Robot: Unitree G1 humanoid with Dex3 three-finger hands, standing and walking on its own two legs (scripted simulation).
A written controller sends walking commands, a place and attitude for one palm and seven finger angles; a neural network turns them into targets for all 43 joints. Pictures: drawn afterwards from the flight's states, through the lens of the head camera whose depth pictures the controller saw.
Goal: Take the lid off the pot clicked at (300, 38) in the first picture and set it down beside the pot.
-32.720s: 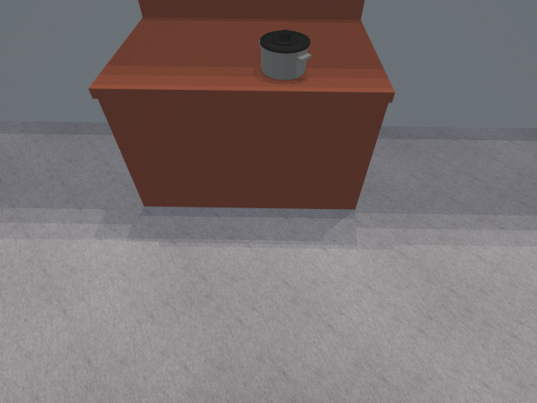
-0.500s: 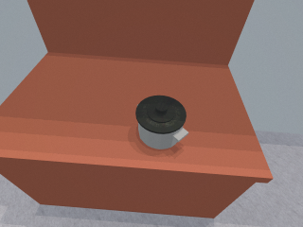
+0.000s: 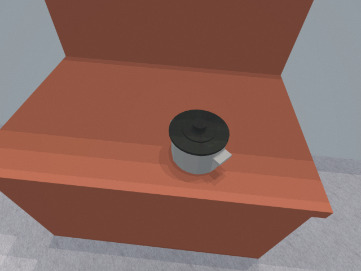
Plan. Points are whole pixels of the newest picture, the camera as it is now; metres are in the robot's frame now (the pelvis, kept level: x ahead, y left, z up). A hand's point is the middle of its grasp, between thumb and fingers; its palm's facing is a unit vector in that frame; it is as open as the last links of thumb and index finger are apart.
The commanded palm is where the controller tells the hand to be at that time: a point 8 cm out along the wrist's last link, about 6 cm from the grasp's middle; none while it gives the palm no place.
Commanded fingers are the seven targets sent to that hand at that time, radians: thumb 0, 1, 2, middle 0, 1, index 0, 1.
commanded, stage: lift the closed hand beside the body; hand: left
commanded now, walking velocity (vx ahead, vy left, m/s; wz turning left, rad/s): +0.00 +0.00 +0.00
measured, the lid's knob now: (199, 125) +0.50 -0.01 +0.02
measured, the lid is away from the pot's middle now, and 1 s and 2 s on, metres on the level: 0.01 0.01 0.01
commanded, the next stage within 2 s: raise the hand higher, near the body in 0.54 s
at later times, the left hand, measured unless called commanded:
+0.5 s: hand out of the picture +0.11 +0.19 -0.07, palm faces +0.26 -0.92 -0.28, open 3.2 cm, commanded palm +0.08 +0.24 -0.04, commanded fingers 0.00 0.90 0.90 -1.30 -1.50 -1.30 -1.50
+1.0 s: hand (75, 257) +0.14 +0.22 +0.00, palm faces +0.29 -0.89 -0.36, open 3.1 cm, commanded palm +0.10 +0.25 +0.04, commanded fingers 0.00 0.90 0.90 -1.30 -1.50 -1.30 -1.50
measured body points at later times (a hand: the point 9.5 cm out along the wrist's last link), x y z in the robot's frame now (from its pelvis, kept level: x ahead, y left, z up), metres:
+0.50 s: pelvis +0.01 -0.03 +0.00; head +0.02 -0.01 +0.44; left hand +0.10 +0.24 -0.05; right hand +0.23 -0.24 -0.05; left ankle +0.01 +0.09 -0.74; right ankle +0.00 -0.14 -0.74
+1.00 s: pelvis +0.02 -0.02 +0.00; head +0.02 -0.02 +0.45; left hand +0.12 +0.26 +0.02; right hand +0.22 -0.24 -0.06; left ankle +0.01 +0.09 -0.74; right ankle +0.00 -0.14 -0.74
